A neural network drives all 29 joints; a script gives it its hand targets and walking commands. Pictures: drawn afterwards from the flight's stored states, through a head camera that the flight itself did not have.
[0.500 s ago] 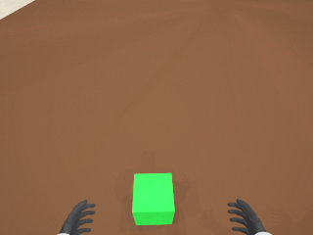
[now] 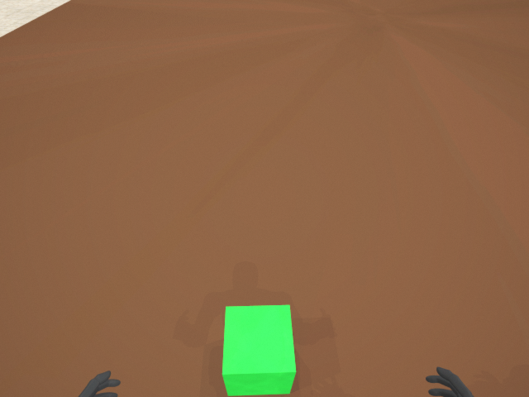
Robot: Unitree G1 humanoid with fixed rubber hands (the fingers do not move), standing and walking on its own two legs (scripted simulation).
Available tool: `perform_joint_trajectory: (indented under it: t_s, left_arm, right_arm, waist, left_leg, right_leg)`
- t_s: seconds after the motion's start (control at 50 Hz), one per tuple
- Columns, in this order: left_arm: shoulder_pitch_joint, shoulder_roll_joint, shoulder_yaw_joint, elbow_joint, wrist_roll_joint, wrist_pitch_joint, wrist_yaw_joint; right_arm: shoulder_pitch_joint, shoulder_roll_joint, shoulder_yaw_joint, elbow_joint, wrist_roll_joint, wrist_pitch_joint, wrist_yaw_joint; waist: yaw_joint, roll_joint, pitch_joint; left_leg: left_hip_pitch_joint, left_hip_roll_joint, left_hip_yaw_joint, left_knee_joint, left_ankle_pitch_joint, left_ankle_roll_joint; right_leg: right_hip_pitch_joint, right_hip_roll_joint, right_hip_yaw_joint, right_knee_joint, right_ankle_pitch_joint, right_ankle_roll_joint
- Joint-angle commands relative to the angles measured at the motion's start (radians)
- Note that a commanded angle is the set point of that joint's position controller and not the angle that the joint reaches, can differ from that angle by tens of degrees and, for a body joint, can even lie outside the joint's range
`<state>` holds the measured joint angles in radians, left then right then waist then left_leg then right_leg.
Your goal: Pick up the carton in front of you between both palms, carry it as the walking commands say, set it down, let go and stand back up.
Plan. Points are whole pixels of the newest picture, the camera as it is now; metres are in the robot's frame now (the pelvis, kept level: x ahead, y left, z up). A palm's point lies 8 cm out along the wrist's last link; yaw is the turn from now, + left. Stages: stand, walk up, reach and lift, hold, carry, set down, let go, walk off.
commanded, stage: stand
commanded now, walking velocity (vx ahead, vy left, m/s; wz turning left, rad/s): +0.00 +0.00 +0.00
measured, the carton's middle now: (258, 351) +0.42 +0.02 -0.65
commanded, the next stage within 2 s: none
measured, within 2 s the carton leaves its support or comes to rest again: neither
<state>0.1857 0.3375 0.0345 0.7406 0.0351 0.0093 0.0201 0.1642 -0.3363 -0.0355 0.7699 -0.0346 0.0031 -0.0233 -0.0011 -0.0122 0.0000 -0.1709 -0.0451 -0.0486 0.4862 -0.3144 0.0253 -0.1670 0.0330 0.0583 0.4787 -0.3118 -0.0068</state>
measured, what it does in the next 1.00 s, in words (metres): stands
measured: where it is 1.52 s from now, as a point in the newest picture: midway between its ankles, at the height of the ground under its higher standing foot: outside the picture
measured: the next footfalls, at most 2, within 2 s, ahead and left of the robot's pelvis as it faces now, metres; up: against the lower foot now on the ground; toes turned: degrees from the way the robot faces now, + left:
none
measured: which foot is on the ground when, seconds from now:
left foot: down 0.00-1.00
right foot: down 0.00-1.00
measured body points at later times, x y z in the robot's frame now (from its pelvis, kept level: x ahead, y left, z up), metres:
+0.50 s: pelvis -0.01 +0.00 +0.01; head -0.02 +0.00 +0.46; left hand +0.11 +0.30 -0.10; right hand +0.11 -0.30 -0.10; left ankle -0.04 +0.10 -0.74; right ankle -0.04 -0.12 -0.74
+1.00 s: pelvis -0.03 +0.00 +0.01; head -0.03 +0.00 +0.46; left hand +0.07 +0.31 -0.11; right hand +0.07 -0.32 -0.10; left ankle -0.04 +0.10 -0.74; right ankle -0.04 -0.12 -0.74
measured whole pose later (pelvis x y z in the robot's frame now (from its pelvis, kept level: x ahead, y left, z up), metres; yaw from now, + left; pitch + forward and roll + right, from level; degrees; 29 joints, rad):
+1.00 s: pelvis -0.03 +0.00 +0.01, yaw +0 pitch -2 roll +0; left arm 0.14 0.38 0.01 0.99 0.02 -0.01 0.01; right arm 0.13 -0.38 -0.01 1.01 -0.02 -0.01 -0.02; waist 0.00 0.00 0.02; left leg -0.11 -0.04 -0.05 0.35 -0.20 0.02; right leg -0.10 0.03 0.06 0.35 -0.20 -0.01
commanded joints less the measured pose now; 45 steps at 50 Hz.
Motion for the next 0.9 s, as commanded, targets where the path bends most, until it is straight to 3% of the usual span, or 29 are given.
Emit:
perform_joint_trajectory:
  t_s: [0.0,0.88]
  left_arm:
    - [-0.024,0.144,0.034,-0.044,-0.001,-0.017,0.006]
    - [-0.076,0.202,0.005,0.192,-0.016,-0.03,-0.003]
  right_arm:
    - [-0.027,-0.157,-0.035,-0.042,0.002,-0.015,-0.006]
    - [-0.069,-0.206,-0.004,0.181,0.017,-0.027,0.003]
  waist:
    - [0.0,0.02,-0.066]
    - [0.005,0.013,0.003]
  left_leg:
    - [0.036,0.117,-0.088,-0.05,0.426,-0.012]
    - [0.048,0.14,-0.113,-0.188,0.23,-0.001]
  right_leg:
    - [0.031,-0.096,0.065,-0.035,0.365,-0.005]
    - [0.051,-0.126,0.109,-0.181,0.221,-0.014]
